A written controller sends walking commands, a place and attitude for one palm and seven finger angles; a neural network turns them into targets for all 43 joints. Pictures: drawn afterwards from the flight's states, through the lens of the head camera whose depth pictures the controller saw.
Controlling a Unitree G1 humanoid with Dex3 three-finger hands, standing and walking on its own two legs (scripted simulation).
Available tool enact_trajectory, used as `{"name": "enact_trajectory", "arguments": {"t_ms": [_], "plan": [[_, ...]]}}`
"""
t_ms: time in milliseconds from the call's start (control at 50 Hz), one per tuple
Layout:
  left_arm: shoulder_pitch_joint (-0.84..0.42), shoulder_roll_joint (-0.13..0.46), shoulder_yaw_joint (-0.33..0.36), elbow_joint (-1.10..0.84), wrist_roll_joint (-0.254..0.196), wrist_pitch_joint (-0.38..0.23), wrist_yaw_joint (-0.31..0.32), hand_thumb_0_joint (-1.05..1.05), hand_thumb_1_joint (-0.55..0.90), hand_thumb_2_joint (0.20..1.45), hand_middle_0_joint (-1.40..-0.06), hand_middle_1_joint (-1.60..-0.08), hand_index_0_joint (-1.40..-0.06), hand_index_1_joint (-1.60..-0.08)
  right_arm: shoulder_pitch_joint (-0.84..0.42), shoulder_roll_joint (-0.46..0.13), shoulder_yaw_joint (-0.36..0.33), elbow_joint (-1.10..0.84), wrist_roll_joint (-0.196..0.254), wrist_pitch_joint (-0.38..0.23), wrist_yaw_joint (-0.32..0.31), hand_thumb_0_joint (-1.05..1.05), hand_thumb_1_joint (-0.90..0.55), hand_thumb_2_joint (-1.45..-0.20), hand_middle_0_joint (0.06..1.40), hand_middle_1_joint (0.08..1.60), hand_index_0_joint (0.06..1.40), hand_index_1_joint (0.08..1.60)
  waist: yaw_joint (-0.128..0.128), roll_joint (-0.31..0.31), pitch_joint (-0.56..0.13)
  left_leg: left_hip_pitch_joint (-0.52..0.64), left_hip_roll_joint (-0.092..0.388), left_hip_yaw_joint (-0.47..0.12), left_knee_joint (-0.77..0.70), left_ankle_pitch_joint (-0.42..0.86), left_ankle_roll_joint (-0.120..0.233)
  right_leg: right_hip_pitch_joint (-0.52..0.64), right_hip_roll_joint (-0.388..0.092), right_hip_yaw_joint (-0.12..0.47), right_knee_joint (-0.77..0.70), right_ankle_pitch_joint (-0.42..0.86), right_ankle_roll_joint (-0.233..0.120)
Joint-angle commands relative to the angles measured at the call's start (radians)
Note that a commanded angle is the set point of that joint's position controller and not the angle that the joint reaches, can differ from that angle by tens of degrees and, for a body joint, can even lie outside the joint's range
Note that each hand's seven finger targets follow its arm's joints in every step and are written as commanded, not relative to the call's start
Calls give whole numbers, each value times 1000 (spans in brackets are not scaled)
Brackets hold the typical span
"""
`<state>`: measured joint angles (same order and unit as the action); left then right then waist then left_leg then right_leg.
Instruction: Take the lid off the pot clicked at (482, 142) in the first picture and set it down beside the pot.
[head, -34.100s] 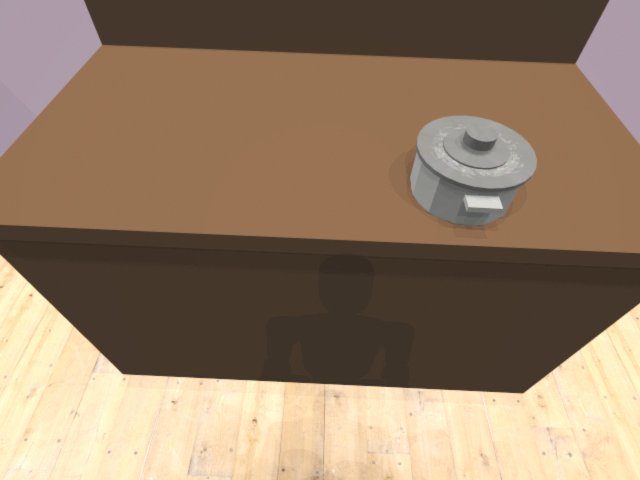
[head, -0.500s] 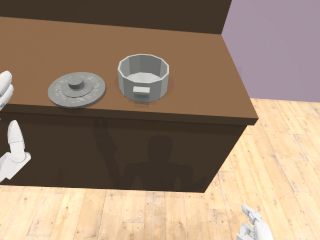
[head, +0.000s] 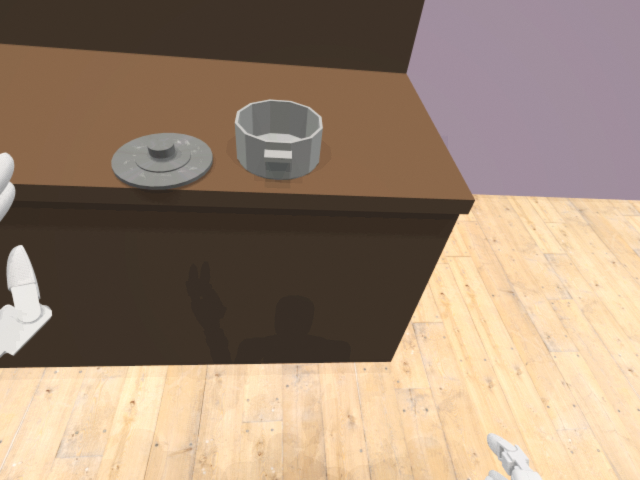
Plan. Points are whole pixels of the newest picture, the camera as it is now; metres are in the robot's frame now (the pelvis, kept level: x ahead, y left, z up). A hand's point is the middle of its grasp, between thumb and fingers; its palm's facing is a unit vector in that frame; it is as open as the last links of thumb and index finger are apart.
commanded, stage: stop stepping back and stand still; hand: left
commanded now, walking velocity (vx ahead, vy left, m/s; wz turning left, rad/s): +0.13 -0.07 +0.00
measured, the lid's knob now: (161, 147) +0.69 +0.34 +0.04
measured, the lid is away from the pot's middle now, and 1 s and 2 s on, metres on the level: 0.24 0.24 0.24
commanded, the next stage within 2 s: let the arm hang, fingers relaxed in 0.44 s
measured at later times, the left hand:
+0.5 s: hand out of the picture +0.15 +0.25 +0.20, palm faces +0.38 -0.80 -0.46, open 7.4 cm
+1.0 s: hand out of the picture -0.01 +0.19 -0.17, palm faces +0.13 -0.96 -0.24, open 7.1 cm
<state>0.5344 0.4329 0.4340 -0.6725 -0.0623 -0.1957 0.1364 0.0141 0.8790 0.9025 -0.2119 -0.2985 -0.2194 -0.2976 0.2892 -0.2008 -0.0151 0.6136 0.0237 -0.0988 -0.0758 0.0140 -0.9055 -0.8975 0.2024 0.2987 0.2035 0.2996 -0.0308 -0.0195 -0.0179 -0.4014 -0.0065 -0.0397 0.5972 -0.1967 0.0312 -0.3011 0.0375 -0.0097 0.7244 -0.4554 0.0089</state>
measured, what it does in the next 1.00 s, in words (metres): steps on the spot: right foot, then left foot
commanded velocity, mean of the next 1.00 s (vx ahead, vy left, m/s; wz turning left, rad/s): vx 0.05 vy -0.03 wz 0.00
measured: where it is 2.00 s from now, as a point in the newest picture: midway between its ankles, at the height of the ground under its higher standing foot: outside the picture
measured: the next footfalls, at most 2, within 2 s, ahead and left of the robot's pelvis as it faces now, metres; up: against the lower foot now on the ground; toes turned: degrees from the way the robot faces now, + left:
right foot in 0.10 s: +0.03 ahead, -0.09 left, +0.00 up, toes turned +3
left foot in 0.28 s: +0.02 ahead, +0.13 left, +0.00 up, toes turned +10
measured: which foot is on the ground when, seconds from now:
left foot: down 0.00-0.10, up 0.12-0.26, down 0.28-1.00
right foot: up 0.00-0.08, down 0.10-1.00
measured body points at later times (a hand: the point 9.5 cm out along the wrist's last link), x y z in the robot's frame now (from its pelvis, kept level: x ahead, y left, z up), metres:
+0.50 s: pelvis -0.03 +0.02 +0.01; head -0.03 +0.03 +0.46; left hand +0.13 +0.29 +0.23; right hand +0.13 -0.19 -0.07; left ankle -0.01 +0.13 -0.73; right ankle -0.02 -0.08 -0.72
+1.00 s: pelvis +0.03 -0.01 +0.00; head +0.07 +0.00 +0.45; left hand -0.01 +0.24 -0.15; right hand +0.03 -0.25 -0.15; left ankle -0.02 +0.12 -0.72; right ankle -0.01 -0.09 -0.73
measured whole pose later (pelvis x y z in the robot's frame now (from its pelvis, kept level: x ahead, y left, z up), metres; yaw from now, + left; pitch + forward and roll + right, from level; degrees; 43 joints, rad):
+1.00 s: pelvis +0.03 -0.01 +0.00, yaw +7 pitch +1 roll +0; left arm 0.33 0.21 0.02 1.03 0.00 0.01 0.03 -0.01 0.96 0.90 -0.20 -0.30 -0.21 -0.29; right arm 0.35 -0.19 -0.04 1.01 0.00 0.04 -0.03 0.01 -0.91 -0.90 0.20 0.30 0.20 0.30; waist -0.01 -0.01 0.07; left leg -0.26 0.05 0.04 0.62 -0.33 0.00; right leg -0.18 0.04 -0.08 0.52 -0.36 -0.06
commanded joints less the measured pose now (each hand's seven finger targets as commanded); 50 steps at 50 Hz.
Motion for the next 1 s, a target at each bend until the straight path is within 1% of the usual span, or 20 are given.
{"name": "enact_trajectory", "arguments": {"t_ms": [0,40,60,80,120,180,220,260,280,320,460,480,500,560,600,660,720,800,900,980], "plan": [[17,145,75,-182,10,-52,-1,0,900,900,-200,-300,-200,-300,-164,-100,-29,-184,-14,-82,24,0,-900,-900,200,300,200,300,39,242,-22,-157,157,-228,-472,-535,32,227,53,-53,-74,-58,-31],[59,153,59,-204,17,-46,-11,0,900,900,-200,-300,-200,-300,-161,-101,-27,-179,-21,-58,24,0,-900,-900,200,300,200,300,31,93,-32,-93,57,-95,-295,-414,-11,265,8,-20,-384,-12,-47],[45,181,77,-228,23,-52,-16,0,900,900,-200,-300,-200,-300,-144,-104,-37,-169,-28,-43,21,0,-900,-900,200,300,200,300,18,-25,-36,-20,-9,10,-24,-281,-26,147,-118,121,-496,-38,-97],[47,197,107,-222,18,-52,-11,0,900,900,-200,-300,-200,-300,-117,-113,-42,-152,-36,-33,25,0,-900,-900,200,300,200,300,11,-87,-41,37,-35,29,244,-181,-33,-6,-277,327,-608,-95,-175],[-34,186,113,-193,-1,-52,-7,0,900,900,-200,-300,-200,-300,-109,-107,-50,-134,-24,-20,27,0,-900,-900,200,300,200,300,3,-126,-37,-60,-12,9,483,-199,-35,-66,-354,393,-594,-205,-225],[-119,134,49,-122,5,-39,6,0,900,900,-200,-300,-200,-300,-167,-99,-28,-150,-17,-22,4,0,-900,-900,200,300,200,300,-11,-122,104,83,70,2,192,-245,-5,-229,-301,282,-554,-274,-170],[-122,125,49,-91,11,-48,22,0,900,900,-200,-300,-200,-300,-161,-103,-15,-135,-16,-45,-14,0,-900,-900,200,300,200,300,-6,25,73,195,37,75,-113,-233,17,-138,-206,169,-420,-186,-130],[-138,122,45,-160,-1,-65,31,0,900,900,-200,-300,-200,-300,-161,-130,-18,-170,-11,-67,-18,0,-900,-900,200,300,200,300,5,254,53,260,211,-238,-313,-341,95,-163,-36,20,-130,-27,-43],[-137,129,48,-164,-1,-62,29,0,900,900,-200,-300,-200,-300,-172,-128,-21,-192,-4,-65,-14,0,-900,-900,200,300,200,300,4,273,22,237,307,-394,-375,-401,137,-168,15,-33,36,-24,-8],[-85,150,78,-185,1,-44,20,0,900,900,-200,-300,-200,-300,-165,-105,-20,-175,-13,-87,9,0,-900,-900,200,300,200,300,-2,240,63,88,332,-491,-490,-603,170,-182,-6,54,213,-35,-19],[44,165,89,-261,16,-24,32,0,900,900,-200,-300,-200,-300,-168,-109,-10,-167,-20,-77,20,0,-900,-900,200,300,200,300,24,173,-30,5,172,-83,-301,-311,46,225,-6,-40,-287,148,-17],[42,171,92,-230,19,-22,33,0,900,900,-200,-300,-200,-300,-166,-106,-10,-167,-22,-73,16,0,-900,-900,200,300,200,300,16,122,-16,-6,134,-48,-244,-280,30,221,-35,7,-338,147,-34],[-10,-120,-314,717,123,116,-105,0,900,900,-200,-300,-200,-300,-134,-228,-86,84,-20,-95,81,0,-900,-900,200,300,200,300,-14,4,-28,-42,91,13,68,-25,-7,85,-233,66,-216,558,-79],[-132,-96,-331,813,106,188,-129,0,900,900,-200,-300,-200,-300,-29,-138,-70,55,-26,46,89,0,-900,-900,200,300,200,300,-10,-209,-74,10,47,35,197,-159,-15,-51,-237,111,-276,100,-141],[-205,-90,-331,924,107,193,-119,0,900,900,-200,-300,-200,-300,-52,-145,-67,40,-43,73,88,0,-900,-900,200,300,200,300,12,-363,4,-96,26,75,322,-275,-9,18,-278,143,-306,256,-193],[-307,-74,-346,1123,97,209,-111,0,900,900,-200,-300,-200,-300,-42,-120,-62,79,-54,98,80,0,-900,-900,200,300,200,300,-11,-212,58,32,55,51,100,-173,10,-9,-287,123,-222,468,-166],[-322,-119,-377,1284,73,210,-132,0,900,900,-200,-300,-200,-300,13,-181,-48,148,-65,88,63,0,-900,-900,200,300,200,300,-6,316,76,115,272,-313,-228,151,148,-124,-53,-51,44,88,-16],[-260,-141,-382,1487,66,195,-136,0,900,900,-200,-300,-200,-300,0,-152,-38,225,-49,81,34,0,-900,-900,200,300,200,300,42,249,-12,161,225,-117,-162,448,104,60,-52,5,-103,99,-25],[-199,-106,-387,1619,65,171,-101,0,900,900,-200,-300,-200,-300,54,-52,-39,303,-24,102,35,0,-900,-900,200,300,200,300,20,-87,-47,69,50,95,61,-90,-29,306,-256,219,-314,931,-99],[-245,-140,-405,1666,66,182,-94,0,900,900,-200,-300,-200,-300,102,-16,-31,370,-26,115,41,0,-900,-900,200,300,200,300,-14,-14,24,202,87,58,-89,58,-5,159,-179,108,-335,656,-93]]}}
